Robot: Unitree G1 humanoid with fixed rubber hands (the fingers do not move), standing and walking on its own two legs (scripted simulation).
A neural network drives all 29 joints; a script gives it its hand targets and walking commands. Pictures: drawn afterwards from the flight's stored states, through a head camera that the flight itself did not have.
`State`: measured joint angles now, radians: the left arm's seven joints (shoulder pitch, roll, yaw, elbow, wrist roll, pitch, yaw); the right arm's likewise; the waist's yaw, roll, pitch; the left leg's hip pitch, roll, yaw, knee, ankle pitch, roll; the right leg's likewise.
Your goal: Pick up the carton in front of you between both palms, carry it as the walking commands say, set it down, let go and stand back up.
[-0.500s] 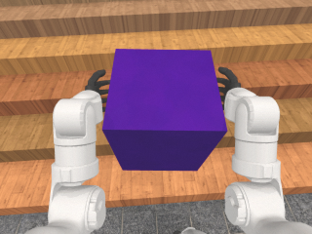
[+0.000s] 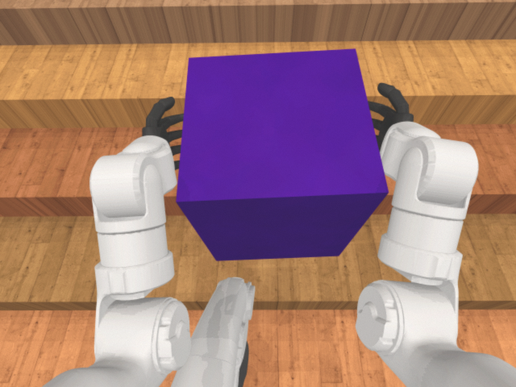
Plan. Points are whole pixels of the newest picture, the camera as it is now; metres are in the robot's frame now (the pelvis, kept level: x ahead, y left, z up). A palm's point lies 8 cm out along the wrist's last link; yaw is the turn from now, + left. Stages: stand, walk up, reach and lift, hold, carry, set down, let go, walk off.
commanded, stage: carry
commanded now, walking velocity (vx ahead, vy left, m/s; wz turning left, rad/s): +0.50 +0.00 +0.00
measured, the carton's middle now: (274, 171) +0.40 +0.04 +0.08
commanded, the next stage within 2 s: none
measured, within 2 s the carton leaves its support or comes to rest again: neither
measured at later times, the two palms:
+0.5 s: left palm out of the picture +0.79 +0.23 +0.36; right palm out of the picture +0.79 -0.06 +0.39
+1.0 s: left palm out of the picture +1.09 +0.35 +0.55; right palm out of the picture +1.05 +0.05 +0.55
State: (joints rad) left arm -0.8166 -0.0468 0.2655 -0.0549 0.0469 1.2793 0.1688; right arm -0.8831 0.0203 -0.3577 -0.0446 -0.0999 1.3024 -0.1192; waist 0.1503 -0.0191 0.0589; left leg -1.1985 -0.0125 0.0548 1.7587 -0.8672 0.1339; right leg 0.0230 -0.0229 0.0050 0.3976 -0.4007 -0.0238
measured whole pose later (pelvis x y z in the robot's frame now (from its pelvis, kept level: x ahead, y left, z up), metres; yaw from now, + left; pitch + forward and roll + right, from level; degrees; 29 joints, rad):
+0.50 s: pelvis +0.39 +0.10 +0.22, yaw -1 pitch +5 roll -4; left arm -0.84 -0.07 0.25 -0.02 0.18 1.21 0.12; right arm -0.88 -0.07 -0.32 0.09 0.06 1.16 -0.14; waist -0.02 0.01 0.09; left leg -0.54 -0.13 -0.13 1.72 -0.27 0.05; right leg -0.65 0.11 -0.19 0.85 -0.30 -0.17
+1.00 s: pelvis +0.68 +0.23 +0.38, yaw +2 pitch +3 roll +0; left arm -1.02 0.03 0.35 0.29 0.10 1.43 0.12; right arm -0.96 -0.06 -0.29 0.27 -0.03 1.39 -0.15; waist -0.13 0.00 0.01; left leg -0.50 -0.02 0.17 0.77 -0.33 0.12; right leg -0.78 0.02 0.03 1.78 -0.20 -0.09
